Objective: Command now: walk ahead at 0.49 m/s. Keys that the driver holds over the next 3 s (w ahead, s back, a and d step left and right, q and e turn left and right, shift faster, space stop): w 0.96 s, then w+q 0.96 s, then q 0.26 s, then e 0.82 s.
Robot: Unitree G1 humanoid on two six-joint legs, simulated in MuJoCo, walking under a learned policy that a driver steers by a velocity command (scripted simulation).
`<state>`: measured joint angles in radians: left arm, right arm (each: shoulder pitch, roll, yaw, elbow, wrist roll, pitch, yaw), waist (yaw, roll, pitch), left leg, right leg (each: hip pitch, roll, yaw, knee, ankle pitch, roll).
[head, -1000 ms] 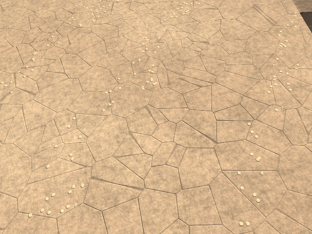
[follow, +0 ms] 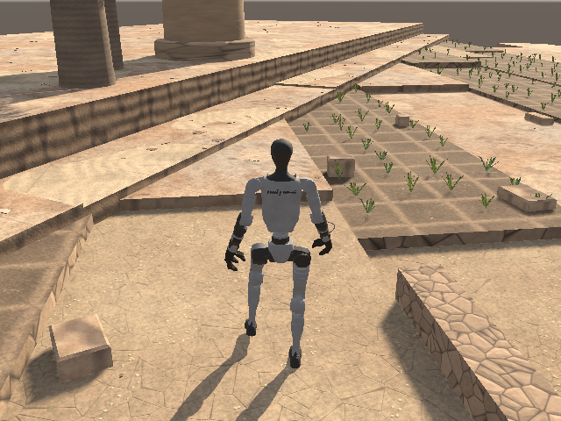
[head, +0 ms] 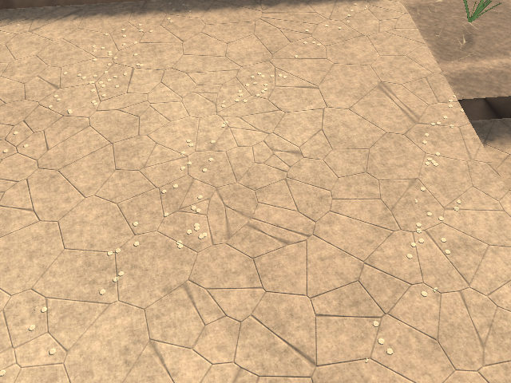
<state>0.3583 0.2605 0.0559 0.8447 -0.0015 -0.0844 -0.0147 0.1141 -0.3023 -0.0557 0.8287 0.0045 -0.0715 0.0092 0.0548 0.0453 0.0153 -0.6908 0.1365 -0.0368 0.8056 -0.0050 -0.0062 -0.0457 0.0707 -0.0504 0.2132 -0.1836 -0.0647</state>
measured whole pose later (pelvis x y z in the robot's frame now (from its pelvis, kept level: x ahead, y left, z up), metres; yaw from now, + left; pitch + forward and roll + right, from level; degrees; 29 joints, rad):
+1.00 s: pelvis +0.59 -0.01 +0.00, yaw +0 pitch +1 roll -1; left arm 0.31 0.26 0.05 0.89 0.00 -0.09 -0.02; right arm 0.16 -0.30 -0.05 0.85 0.01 -0.06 0.00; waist 0.04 0.05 0.02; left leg -0.63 0.12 -0.04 0.97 -0.18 0.00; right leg -0.14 0.06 -0.06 0.28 -0.15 -0.07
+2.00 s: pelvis +1.16 +0.11 +0.00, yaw +32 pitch +1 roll -2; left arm 0.24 0.26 0.06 0.82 0.01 -0.10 -0.01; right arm 0.24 -0.32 -0.08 0.68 0.02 -0.01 -0.01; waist 0.03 0.05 0.04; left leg -0.60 0.06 -0.06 1.09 -0.32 0.00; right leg -0.19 0.02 -0.09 0.35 -0.19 -0.03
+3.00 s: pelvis +1.31 +0.19 +0.00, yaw +20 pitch +2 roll +3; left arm 0.20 0.30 0.07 0.76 -0.01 0.02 0.04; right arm 0.05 -0.30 -0.10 0.78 0.01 0.01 -0.05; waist 0.02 0.01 0.04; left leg -0.47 -0.03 -0.09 0.83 -0.33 -0.09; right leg -0.25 0.04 0.12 0.44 -0.22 -0.06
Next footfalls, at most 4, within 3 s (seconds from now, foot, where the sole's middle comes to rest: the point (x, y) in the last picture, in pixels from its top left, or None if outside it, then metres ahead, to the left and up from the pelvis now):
0.22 left None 0.32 0.15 -0.78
0.74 right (320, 339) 0.62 -0.09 -0.78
1.28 left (239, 245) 0.92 0.15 -0.78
1.78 right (278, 169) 1.25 0.04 -0.78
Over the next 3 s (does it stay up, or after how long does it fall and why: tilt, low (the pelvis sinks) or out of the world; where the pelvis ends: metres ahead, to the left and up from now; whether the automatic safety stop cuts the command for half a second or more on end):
stays up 1.31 0.19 0.00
